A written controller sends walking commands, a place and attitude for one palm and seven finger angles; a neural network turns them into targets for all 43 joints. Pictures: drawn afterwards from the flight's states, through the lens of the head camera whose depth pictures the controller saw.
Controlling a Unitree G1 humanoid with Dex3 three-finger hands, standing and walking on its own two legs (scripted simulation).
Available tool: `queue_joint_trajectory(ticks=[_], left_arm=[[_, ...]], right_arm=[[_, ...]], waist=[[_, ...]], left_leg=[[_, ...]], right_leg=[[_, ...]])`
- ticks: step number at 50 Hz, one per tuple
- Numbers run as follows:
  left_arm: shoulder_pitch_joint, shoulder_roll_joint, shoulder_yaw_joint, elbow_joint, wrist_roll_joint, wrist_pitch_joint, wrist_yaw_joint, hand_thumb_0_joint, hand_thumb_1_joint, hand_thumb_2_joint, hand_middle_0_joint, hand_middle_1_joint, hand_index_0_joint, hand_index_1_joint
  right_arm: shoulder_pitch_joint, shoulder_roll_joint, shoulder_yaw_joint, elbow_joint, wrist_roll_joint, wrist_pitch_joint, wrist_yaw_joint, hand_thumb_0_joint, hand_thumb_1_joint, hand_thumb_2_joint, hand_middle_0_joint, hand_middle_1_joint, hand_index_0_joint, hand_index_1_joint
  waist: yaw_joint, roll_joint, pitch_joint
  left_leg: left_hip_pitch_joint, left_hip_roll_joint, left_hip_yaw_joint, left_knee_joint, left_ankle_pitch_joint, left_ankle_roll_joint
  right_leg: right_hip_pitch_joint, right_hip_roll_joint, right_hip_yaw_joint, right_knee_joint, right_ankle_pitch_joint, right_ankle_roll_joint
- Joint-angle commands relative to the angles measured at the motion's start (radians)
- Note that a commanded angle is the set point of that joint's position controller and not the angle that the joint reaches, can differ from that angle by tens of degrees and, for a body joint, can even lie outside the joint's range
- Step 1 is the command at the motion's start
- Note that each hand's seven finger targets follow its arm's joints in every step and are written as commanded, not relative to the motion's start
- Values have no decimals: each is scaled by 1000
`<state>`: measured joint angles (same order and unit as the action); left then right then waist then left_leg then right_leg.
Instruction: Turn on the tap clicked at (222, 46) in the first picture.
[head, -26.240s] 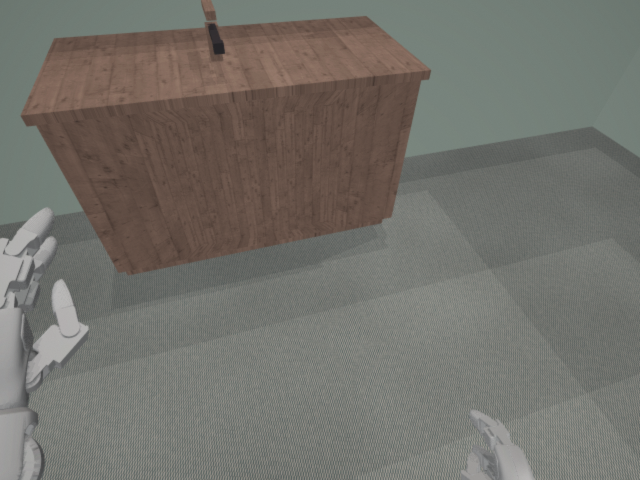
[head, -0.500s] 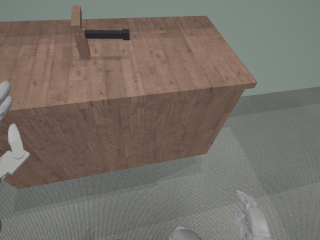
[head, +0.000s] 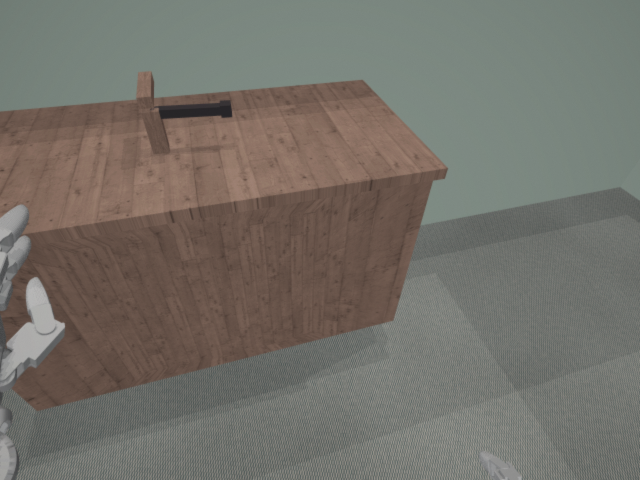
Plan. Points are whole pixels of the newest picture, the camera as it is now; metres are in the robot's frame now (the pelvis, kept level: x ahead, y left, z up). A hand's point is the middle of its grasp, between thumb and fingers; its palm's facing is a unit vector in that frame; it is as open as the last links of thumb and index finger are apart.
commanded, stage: stop stepping back and stand still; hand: left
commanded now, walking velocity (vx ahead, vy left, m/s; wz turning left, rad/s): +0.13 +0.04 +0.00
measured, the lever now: (226, 108) +0.87 +0.21 +0.08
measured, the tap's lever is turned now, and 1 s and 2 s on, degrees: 84 84 84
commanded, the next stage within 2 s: stand and check the lever's angle in 1.04 s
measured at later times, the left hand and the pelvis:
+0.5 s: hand (58, 359) +0.19 +0.23 +0.17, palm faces +0.48 -0.81 -0.35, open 7.4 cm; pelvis +0.00 -0.02 +0.00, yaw +4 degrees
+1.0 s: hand (53, 333) +0.22 +0.25 +0.16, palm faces +0.42 -0.84 -0.35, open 7.4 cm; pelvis +0.02 +0.00 +0.01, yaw +2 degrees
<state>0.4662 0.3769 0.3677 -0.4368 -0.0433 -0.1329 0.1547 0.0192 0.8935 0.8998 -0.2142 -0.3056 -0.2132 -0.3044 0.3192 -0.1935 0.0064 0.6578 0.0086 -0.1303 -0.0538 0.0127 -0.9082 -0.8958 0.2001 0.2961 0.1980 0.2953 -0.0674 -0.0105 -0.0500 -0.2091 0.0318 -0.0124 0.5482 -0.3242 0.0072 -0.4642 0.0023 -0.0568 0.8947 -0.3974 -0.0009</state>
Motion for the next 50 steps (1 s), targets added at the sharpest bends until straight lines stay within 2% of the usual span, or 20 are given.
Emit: queue_joint_trajectory(ticks=[1,2,3,4,6,8,9,11,13,14,15,18,19,20,21,24,27,29,35,50], left_arm=[[-22,114,59,-211,6,-72,6,0,900,900,-200,-300,-200,-300],[-32,136,68,-193,16,-75,1,0,900,900,-200,-300,-200,-300],[-37,148,74,-165,14,-71,-4,0,900,900,-200,-300,-200,-300],[-146,167,84,-243,1,-90,-8,0,900,900,-200,-300,-200,-300],[-127,183,98,-211,-4,-90,-14,0,900,900,-200,-300,-200,-300],[-137,193,100,-272,-4,-92,-9,0,900,900,-200,-300,-200,-300],[-119,186,92,-292,-1,-92,0,0,900,900,-200,-300,-200,-300],[-99,168,79,-298,-5,-87,17,0,900,900,-200,-300,-200,-300],[-100,136,63,-305,-11,-85,23,0,900,900,-200,-300,-200,-300],[-131,154,86,-328,1,-82,25,0,900,900,-200,-300,-200,-300],[-150,162,99,-295,1,-80,26,0,900,900,-200,-300,-200,-300],[-91,130,81,-194,18,-70,14,0,900,900,-200,-300,-200,-300],[-81,112,57,-172,20,-74,7,0,900,900,-200,-300,-200,-300],[-69,116,57,-159,15,-75,1,0,900,900,-200,-300,-200,-300],[-86,122,52,-176,7,-68,-2,0,900,900,-200,-300,-200,-300],[-114,129,51,-227,-1,-66,0,0,900,900,-200,-300,-200,-300],[-112,140,65,-268,-4,-76,20,0,900,900,-200,-300,-200,-300],[-110,136,54,-295,-7,-76,24,0,900,900,-200,-300,-200,-300],[-89,116,47,-239,-1,-69,21,0,900,900,-200,-300,-200,-300],[-43,128,64,-262,-11,-78,19,0,900,900,-200,-300,-200,-300]], right_arm=[[-182,-157,-51,-168,-8,-43,-20,0,-900,-900,200,300,200,300],[-182,-148,-61,-168,-9,-36,-18,0,-900,-900,200,300,200,300],[-179,-138,-67,-179,3,-36,-15,0,-900,-900,200,300,200,300],[-193,-129,-66,-167,-1,-42,-10,0,-900,-900,200,300,200,300],[-161,-132,-70,-123,-2,-34,-7,0,-900,-900,200,300,200,300],[-188,-118,-57,-140,-1,-30,-17,0,-900,-900,200,300,200,300],[-198,-106,-47,-148,-3,-30,-24,0,-900,-900,200,300,200,300],[-201,-108,-40,-155,-12,-37,-38,0,-900,-900,200,300,200,300],[-209,-147,-47,-181,-17,-46,-46,0,-900,-900,200,300,200,300],[-203,-153,-46,-184,-14,-41,-41,0,-900,-900,200,300,200,300],[-194,-144,-50,-181,-3,-46,-40,0,-900,-900,200,300,200,300],[-201,-123,-42,-177,4,-53,-23,0,-900,-900,200,300,200,300],[-203,-120,-45,-176,0,-47,-20,0,-900,-900,200,300,200,300],[-200,-119,-51,-181,-2,-44,-12,0,-900,-900,200,300,200,300],[-195,-110,-52,-176,2,-40,-3,0,-900,-900,200,300,200,300],[-208,-109,-44,-180,6,-31,0,0,-900,-900,200,300,200,300],[-220,-116,-37,-186,-6,-31,-15,0,-900,-900,200,300,200,300],[-237,-144,-48,-201,-3,-29,-23,0,-900,-900,200,300,200,300],[-233,-129,-40,-202,-2,-31,-21,0,-900,-900,200,300,200,300],[-237,-130,-42,-217,-6,-11,-26,0,-900,-900,200,300,200,300]], waist=[[79,132,18],[80,-77,5],[66,-253,10],[48,-191,-3],[34,-142,43],[33,-107,36],[43,-120,19],[40,-27,18],[48,234,60],[63,290,23],[53,294,46],[76,154,67],[71,34,81],[59,-115,62],[58,-215,41],[57,-87,29],[62,14,-32],[79,115,-27],[72,47,-46],[74,84,-72]], left_leg=[[-270,74,-72,-32,-182,95],[-419,-2,12,231,-192,64],[-482,-48,-1,491,-178,36],[-421,-15,-47,609,-117,20],[-313,29,-47,578,-37,11],[-112,56,-9,343,-21,24],[-15,44,25,220,-42,34],[95,-10,87,16,-70,43],[32,114,-178,-223,-266,112],[-43,192,-258,-317,-346,135],[-185,230,-338,-391,-480,150],[-214,118,-135,-211,-232,91],[-220,54,-68,-76,-134,61],[-207,-7,-9,82,-69,29],[-173,-27,11,198,-51,11],[-158,11,-17,165,-30,14],[28,22,-23,-126,141,28],[51,101,-112,-168,171,52],[22,67,-68,-148,254,32],[45,67,-54,-174,313,17]], right_leg=[[443,13,-34,-480,86,-20],[534,-132,190,-570,27,-83],[466,-358,560,-696,-42,-164],[319,-380,584,-733,-202,-181],[137,-328,428,-703,-251,-179],[8,-288,268,-661,-180,-143],[-20,-273,224,-641,-212,-130],[-22,-215,185,-581,-282,-101],[-12,-66,109,-339,-211,-43],[69,28,-8,-173,-126,-3],[141,32,7,-67,-97,11],[299,-1,27,-411,76,6],[308,-47,111,-540,123,-18],[276,-159,307,-628,75,-68],[214,-252,410,-697,-47,-101],[257,-275,352,-640,199,-139],[273,-159,208,-533,226,-63],[248,-77,156,-504,203,-20],[338,-64,128,-508,352,-14],[346,-56,112,-510,403,-15]])
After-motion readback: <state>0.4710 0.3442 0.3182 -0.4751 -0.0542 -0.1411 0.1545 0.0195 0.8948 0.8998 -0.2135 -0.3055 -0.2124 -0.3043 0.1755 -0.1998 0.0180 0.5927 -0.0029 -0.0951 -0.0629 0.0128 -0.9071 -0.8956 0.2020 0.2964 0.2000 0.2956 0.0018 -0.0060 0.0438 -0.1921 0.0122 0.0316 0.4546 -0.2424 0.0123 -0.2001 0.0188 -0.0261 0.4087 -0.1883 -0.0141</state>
